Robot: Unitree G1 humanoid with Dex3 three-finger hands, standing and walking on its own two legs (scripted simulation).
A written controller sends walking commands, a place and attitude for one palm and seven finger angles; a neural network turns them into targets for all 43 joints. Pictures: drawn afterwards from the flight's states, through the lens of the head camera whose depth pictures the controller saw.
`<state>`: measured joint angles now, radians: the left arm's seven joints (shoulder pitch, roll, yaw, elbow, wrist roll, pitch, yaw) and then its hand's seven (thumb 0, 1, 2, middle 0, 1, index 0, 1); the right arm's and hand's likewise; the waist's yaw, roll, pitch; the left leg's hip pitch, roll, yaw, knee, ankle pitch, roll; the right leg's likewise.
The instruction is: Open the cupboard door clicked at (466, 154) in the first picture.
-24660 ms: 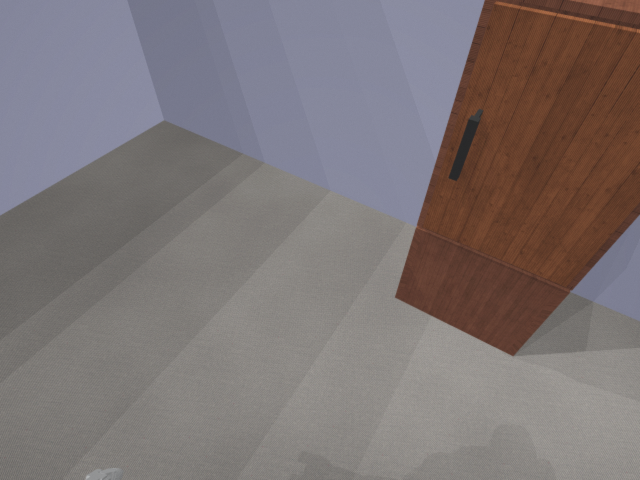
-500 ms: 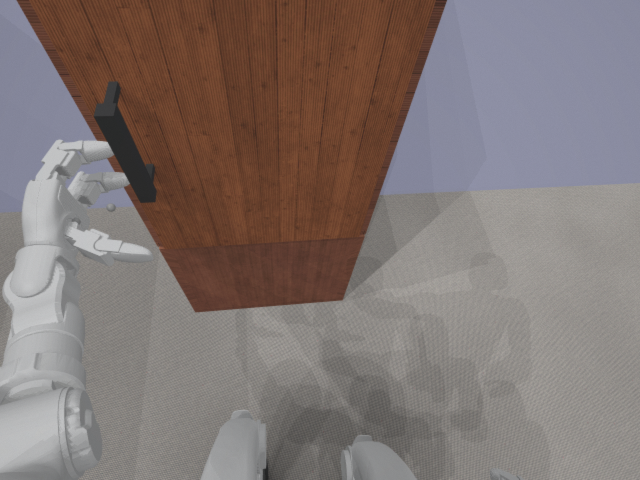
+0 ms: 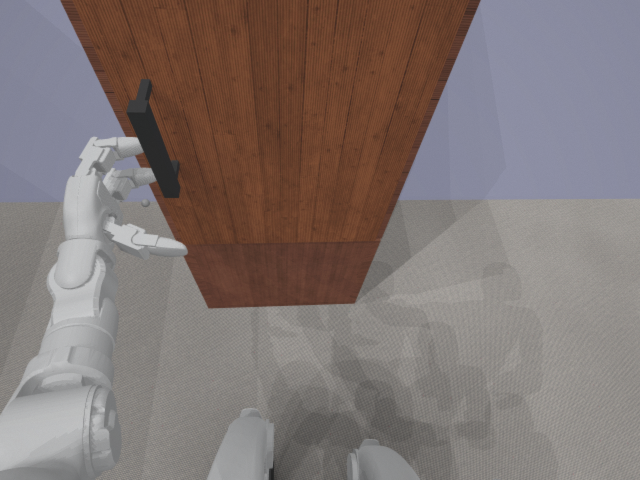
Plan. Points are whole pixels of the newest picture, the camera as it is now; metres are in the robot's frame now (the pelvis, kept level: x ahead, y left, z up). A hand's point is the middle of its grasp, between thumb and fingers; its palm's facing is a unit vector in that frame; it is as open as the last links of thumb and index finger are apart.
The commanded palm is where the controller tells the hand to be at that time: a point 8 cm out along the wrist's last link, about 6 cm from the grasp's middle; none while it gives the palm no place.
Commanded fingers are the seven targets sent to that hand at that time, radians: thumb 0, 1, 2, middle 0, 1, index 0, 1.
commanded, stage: slide the fingers in behind the handle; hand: left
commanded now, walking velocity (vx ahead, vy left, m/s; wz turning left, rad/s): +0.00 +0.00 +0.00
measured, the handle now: (159, 143) +0.52 +0.23 +0.06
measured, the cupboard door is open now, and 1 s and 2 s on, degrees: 0 0 0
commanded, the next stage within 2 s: move the hooked fingers beside the handle in 0.36 s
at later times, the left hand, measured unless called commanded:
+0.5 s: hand (145, 200) +0.43 +0.23 +0.05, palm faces +0.14 -0.99 +0.00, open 14.1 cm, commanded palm +0.42 +0.25 +0.05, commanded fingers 0.00 -0.50 0.30 -0.30 -1.20 -0.30 -1.20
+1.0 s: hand (142, 197) +0.44 +0.24 +0.05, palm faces +0.11 -0.99 -0.01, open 13.9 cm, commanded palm +0.42 +0.27 +0.05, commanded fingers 0.00 -0.50 0.30 -0.30 -1.20 -0.30 -1.20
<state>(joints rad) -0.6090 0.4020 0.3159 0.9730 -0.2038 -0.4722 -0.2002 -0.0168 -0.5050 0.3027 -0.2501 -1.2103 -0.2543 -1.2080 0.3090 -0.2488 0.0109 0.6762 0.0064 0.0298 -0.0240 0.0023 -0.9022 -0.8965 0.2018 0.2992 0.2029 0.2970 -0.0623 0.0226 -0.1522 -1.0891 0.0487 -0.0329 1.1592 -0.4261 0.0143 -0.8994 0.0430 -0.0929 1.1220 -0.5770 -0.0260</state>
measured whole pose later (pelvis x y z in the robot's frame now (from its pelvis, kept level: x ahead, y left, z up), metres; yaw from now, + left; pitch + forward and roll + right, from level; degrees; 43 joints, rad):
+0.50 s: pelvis +0.00 +0.01 +0.00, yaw +1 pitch +20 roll -5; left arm -0.65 0.39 0.27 1.00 -0.19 -0.48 -0.16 -0.02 -0.51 0.30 -0.26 -1.24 -0.27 -1.24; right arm 0.31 -0.25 0.01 0.68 0.00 0.03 -0.01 0.00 -0.90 -0.90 0.20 0.30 0.20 0.30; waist -0.05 0.02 -0.15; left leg -1.10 0.04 -0.04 1.17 -0.42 0.02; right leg -0.91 0.03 -0.10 1.12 -0.58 -0.02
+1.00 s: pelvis +0.00 +0.00 +0.00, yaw -1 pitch +21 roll -4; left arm -0.64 0.44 0.37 1.01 -0.18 -0.47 -0.25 -0.02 -0.51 0.30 -0.30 -1.21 -0.31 -1.25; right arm 0.30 -0.25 0.02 0.67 0.01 0.04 -0.03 0.00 -0.90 -0.90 0.20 0.30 0.20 0.30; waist -0.08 0.02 -0.15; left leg -1.11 0.06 -0.03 1.17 -0.43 0.02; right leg -0.92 0.05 -0.08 1.13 -0.57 -0.02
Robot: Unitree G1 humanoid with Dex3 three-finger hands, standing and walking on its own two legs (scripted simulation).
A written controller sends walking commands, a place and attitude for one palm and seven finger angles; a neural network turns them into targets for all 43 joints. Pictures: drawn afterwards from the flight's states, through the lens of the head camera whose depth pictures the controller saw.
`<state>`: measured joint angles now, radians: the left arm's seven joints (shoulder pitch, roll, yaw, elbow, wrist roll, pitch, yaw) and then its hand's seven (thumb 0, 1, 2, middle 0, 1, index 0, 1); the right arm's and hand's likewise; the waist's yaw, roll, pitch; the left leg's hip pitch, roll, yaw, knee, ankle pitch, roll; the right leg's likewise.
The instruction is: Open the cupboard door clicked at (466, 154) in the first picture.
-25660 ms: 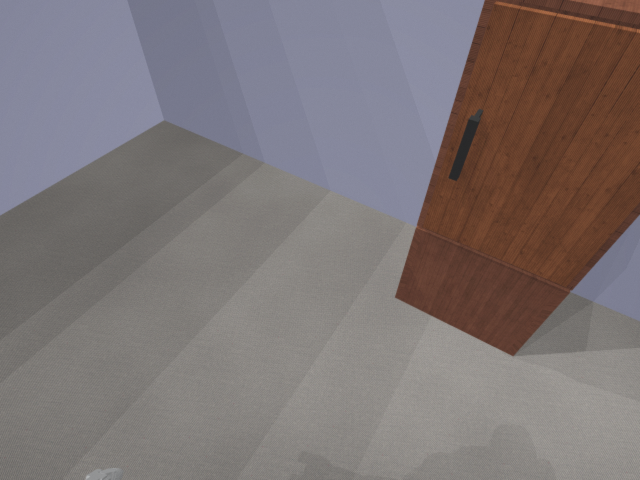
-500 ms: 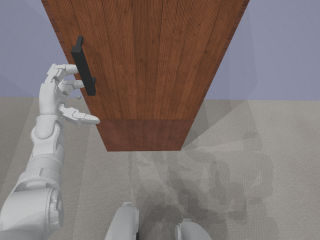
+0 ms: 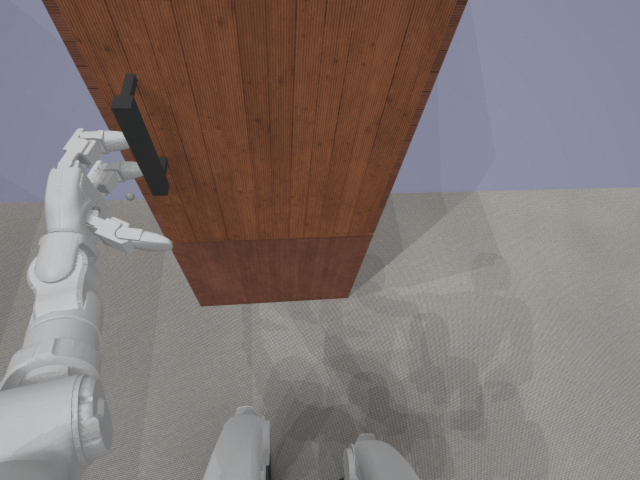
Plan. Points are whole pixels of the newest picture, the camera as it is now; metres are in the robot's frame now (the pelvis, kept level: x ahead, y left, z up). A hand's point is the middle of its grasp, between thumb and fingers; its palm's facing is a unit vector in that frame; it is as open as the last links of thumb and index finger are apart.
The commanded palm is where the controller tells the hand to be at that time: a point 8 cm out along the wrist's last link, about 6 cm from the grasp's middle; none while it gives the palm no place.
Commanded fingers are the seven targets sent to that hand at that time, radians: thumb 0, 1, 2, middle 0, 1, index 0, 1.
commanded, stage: move the hooked fingers beside the handle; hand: left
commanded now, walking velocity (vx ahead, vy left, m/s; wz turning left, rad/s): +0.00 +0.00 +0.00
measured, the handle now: (146, 140) +0.52 +0.24 +0.07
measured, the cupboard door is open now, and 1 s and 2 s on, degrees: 0 0 0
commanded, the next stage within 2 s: slide the fingers in behind the handle in 1.88 s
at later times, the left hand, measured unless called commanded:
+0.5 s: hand (115, 192) +0.44 +0.26 +0.06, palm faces +0.13 -0.99 -0.01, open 14.0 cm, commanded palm +0.41 +0.30 +0.06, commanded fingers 0.00 -0.50 0.30 -0.30 -1.20 -0.30 -1.20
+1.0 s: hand (86, 186) +0.45 +0.29 +0.06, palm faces +0.13 -0.99 -0.01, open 14.0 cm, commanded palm +0.43 +0.33 +0.06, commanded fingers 0.00 -0.50 0.30 -0.30 -1.20 -0.30 -1.20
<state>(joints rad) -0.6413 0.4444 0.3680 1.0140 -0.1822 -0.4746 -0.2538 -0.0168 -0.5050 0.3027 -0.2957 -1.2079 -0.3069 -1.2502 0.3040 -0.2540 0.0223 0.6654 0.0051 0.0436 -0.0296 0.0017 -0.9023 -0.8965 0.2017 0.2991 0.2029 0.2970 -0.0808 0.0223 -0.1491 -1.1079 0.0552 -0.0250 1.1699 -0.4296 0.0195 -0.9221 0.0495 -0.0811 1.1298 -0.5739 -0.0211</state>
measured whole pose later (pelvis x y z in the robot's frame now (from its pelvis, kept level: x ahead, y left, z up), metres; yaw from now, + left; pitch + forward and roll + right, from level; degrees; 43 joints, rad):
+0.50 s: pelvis +0.00 -0.01 +0.00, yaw -1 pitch +21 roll -4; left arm -0.62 0.52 0.49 1.04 -0.19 -0.46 -0.34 -0.02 -0.50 0.30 -0.30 -1.20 -0.30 -1.20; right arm 0.31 -0.26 0.03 0.65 0.01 0.05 -0.04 0.00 -0.90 -0.90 0.20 0.30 0.20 0.30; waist -0.10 0.02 -0.16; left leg -1.10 0.07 -0.01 1.17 -0.44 0.01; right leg -0.93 0.07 -0.06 1.14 -0.58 -0.03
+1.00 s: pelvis +0.00 +0.00 -0.01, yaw -2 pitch +23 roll -5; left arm -0.68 0.62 0.54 1.10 -0.19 -0.43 -0.42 -0.02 -0.50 0.30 -0.30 -1.20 -0.30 -1.20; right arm 0.32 -0.27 0.04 0.64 0.01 0.04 -0.05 0.00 -0.90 -0.90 0.20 0.30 0.20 0.30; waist -0.11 0.02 -0.15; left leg -1.16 0.08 -0.02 1.20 -0.44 0.02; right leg -0.97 0.07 -0.07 1.15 -0.57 -0.02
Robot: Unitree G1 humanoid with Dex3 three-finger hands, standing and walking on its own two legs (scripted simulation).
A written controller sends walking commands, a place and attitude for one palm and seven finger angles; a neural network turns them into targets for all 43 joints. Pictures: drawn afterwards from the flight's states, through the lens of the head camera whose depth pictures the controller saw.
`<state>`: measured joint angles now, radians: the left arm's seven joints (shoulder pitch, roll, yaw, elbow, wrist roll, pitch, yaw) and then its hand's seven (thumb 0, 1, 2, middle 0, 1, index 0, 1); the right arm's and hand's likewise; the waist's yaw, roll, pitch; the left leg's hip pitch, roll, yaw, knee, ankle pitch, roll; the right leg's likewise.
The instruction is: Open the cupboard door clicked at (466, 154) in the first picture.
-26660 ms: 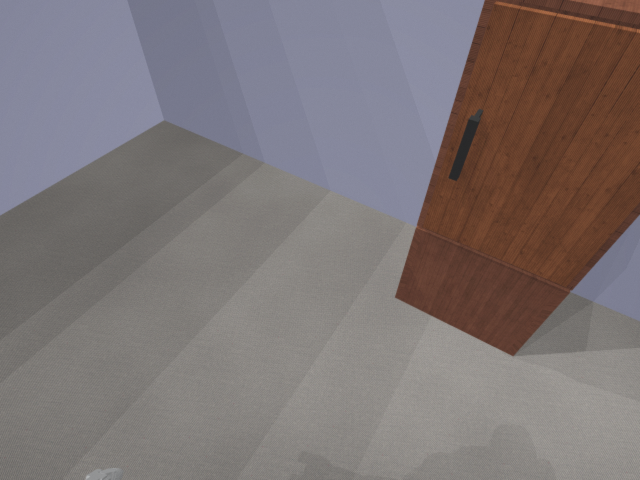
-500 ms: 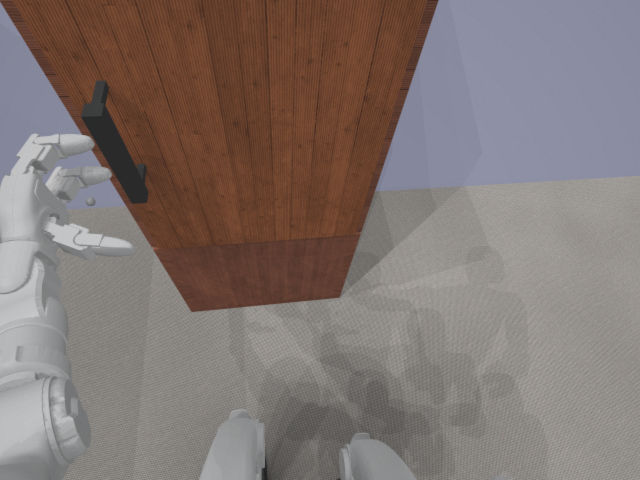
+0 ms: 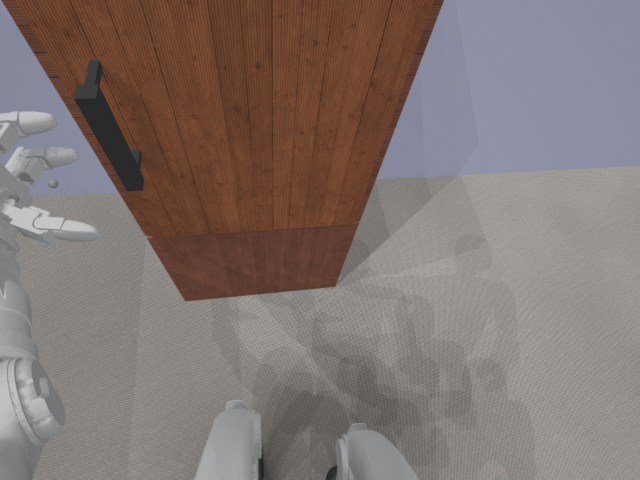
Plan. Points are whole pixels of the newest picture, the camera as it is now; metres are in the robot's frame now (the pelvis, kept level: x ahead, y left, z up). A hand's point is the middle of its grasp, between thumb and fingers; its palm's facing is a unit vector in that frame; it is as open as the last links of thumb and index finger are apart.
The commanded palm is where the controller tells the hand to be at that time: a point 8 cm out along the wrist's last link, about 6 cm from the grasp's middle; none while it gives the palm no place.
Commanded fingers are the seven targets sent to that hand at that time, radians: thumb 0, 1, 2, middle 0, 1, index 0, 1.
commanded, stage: move the hooked fingers beside the handle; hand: left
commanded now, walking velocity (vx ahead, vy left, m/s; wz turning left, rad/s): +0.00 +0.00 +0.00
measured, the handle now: (116, 132) +0.51 +0.25 +0.07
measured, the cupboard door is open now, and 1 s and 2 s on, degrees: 0 0 0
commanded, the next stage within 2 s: slide the fingers in behind the handle in 0.88 s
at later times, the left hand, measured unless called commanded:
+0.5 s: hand (45, 182) +0.44 +0.32 +0.06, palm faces +0.16 -0.99 +0.00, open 14.0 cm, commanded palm +0.42 +0.34 +0.06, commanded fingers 0.00 -0.50 0.30 -0.30 -1.20 -0.30 -1.20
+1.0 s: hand (46, 186) +0.44 +0.31 +0.06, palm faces +0.13 -0.99 +0.01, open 14.0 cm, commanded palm +0.42 +0.34 +0.06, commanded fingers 0.00 -0.50 0.30 -0.30 -1.20 -0.30 -1.20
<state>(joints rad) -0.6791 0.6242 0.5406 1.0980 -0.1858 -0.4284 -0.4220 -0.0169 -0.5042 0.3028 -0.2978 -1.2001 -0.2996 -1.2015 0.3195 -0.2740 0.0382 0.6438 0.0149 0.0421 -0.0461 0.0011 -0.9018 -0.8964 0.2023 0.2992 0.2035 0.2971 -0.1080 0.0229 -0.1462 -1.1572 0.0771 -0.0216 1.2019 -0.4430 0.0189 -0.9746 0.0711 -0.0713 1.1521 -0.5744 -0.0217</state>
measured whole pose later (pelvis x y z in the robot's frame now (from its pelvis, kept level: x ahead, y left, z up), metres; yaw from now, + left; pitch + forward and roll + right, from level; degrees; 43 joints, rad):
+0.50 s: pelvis +0.00 +0.01 +0.00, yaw +0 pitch +23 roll -6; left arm -0.69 0.63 0.55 1.10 -0.18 -0.43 -0.42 -0.02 -0.50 0.30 -0.30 -1.20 -0.30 -1.20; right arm 0.32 -0.27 0.04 0.64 0.01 0.04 -0.04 0.00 -0.90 -0.90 0.20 0.30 0.20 0.30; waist -0.11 0.02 -0.15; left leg -1.16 0.07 -0.02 1.20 -0.44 0.03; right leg -0.97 0.07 -0.07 1.14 -0.57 -0.01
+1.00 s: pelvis +0.00 +0.01 +0.00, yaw +0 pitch +23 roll -6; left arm -0.71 0.64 0.53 1.12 -0.19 -0.42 -0.45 -0.02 -0.51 0.30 -0.30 -1.20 -0.30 -1.20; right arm 0.31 -0.28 0.05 0.64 0.01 0.05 -0.05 0.00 -0.90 -0.90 0.20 0.30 0.20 0.30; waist -0.11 0.02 -0.15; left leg -1.18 0.07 -0.03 1.21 -0.44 0.03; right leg -0.99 0.07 -0.08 1.15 -0.57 -0.01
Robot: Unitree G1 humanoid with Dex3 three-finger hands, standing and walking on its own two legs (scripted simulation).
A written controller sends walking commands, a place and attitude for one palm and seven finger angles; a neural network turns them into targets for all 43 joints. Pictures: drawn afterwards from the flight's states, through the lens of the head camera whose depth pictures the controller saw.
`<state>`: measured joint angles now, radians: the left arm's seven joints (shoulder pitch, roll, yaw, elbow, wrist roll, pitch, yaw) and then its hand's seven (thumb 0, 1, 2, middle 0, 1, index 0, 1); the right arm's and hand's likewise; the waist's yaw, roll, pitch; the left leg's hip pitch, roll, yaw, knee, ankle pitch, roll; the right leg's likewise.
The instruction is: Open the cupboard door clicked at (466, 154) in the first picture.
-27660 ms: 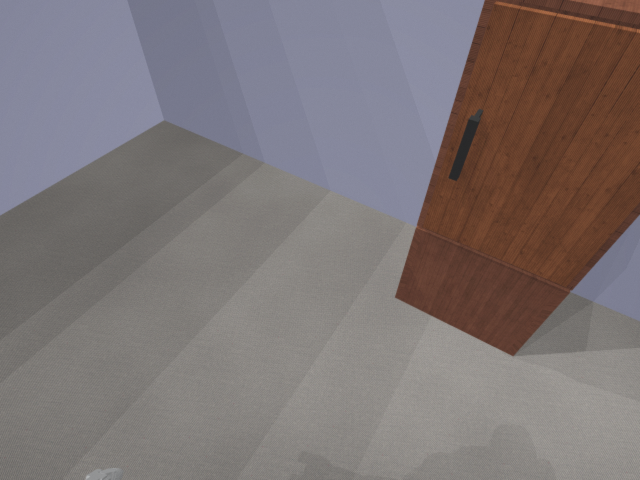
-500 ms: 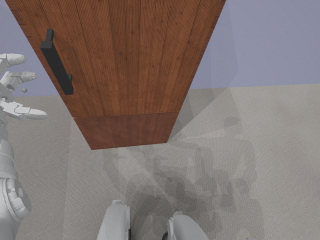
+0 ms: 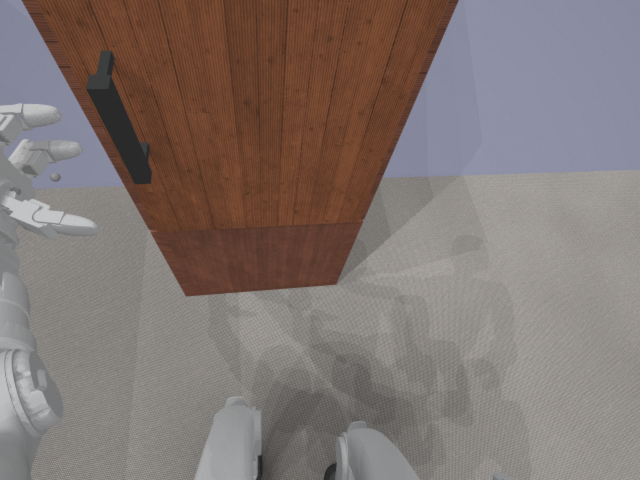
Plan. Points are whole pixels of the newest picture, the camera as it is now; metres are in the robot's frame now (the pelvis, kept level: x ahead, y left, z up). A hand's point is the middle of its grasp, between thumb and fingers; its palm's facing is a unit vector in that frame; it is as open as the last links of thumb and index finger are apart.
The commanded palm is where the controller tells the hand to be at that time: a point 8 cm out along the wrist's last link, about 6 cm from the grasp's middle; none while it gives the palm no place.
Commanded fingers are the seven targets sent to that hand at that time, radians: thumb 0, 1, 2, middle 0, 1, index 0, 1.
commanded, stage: slide the fingers in behind the handle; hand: left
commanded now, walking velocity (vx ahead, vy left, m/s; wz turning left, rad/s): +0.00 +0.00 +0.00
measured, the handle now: (126, 124) +0.52 +0.24 +0.07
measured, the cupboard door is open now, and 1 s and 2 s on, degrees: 0 0 0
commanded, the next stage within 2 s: close the thumb around the handle in 1.58 s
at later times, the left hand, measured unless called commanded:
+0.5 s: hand (92, 172) +0.45 +0.27 +0.06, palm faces +0.13 -0.99 +0.01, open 14.0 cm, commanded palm +0.43 +0.30 +0.06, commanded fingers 0.00 -0.50 0.30 -0.30 -1.20 -0.30 -1.20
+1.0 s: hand (126, 173) +0.45 +0.24 +0.06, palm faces +0.13 -0.99 +0.01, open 14.0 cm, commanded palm +0.43 +0.27 +0.06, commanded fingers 0.00 -0.50 0.30 -0.30 -1.20 -0.30 -1.20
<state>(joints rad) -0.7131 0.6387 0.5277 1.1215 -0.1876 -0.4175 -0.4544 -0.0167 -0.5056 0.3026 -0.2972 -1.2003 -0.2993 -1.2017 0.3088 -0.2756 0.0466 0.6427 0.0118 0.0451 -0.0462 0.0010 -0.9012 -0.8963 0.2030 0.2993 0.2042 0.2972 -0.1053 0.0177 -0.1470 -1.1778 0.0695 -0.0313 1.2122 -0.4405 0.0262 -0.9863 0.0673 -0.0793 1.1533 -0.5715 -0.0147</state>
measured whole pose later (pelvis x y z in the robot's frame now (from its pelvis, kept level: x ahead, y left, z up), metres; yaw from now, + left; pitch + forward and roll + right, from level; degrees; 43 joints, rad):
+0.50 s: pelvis +0.01 +0.00 +0.00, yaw +0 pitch +22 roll -5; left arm -0.68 0.55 0.48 1.06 -0.17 -0.42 -0.35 -0.02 -0.50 0.30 -0.30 -1.20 -0.30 -1.20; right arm 0.33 -0.26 0.04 0.65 0.01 0.05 -0.03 0.00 -0.90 -0.90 0.20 0.30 0.20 0.30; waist -0.11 0.02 -0.15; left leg -1.14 0.07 -0.02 1.19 -0.44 0.02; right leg -0.96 0.07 -0.07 1.14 -0.57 -0.02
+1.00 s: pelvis +0.01 -0.01 +0.01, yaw +0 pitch +22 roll -4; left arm -0.67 0.46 0.41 1.03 -0.16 -0.43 -0.26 -0.02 -0.50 0.30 -0.30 -1.20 -0.30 -1.20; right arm 0.32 -0.25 0.03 0.65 0.00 0.06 -0.02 0.00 -0.90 -0.90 0.20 0.30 0.20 0.30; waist -0.11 0.02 -0.16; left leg -1.12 0.07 -0.02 1.17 -0.44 0.01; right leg -0.94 0.06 -0.07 1.13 -0.58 -0.02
